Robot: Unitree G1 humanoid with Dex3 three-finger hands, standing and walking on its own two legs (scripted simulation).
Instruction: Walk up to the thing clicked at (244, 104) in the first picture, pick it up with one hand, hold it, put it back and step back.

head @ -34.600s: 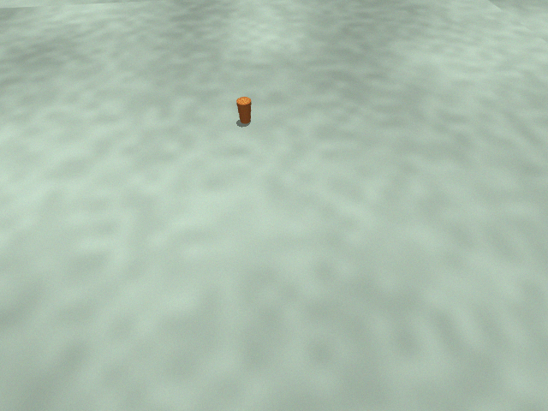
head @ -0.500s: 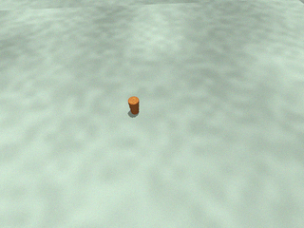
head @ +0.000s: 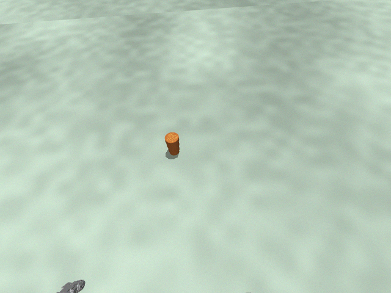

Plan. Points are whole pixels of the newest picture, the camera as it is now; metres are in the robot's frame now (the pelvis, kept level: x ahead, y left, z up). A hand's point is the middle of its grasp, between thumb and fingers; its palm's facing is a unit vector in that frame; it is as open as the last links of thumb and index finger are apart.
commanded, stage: step back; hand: left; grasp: from the side
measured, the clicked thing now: (173, 144) +1.01 +0.20 -0.69
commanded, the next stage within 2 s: stand in 0.24 s
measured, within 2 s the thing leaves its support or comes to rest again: neither
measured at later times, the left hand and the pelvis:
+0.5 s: hand out of the picture +0.12 +0.27 -0.14, palm faces -0.02 -0.94 -0.33, open 7.4 cm; pelvis +0.02 +0.02 +0.02, yaw -1 degrees
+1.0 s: hand out of the picture +0.09 +0.26 -0.13, palm faces -0.02 -0.94 -0.35, open 7.4 cm; pelvis +0.01 +0.00 +0.02, yaw +0 degrees
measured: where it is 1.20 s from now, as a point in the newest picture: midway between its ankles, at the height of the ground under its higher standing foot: outside the picture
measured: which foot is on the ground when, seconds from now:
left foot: up 0.00-0.04, down 0.06-1.00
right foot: down 0.00-1.00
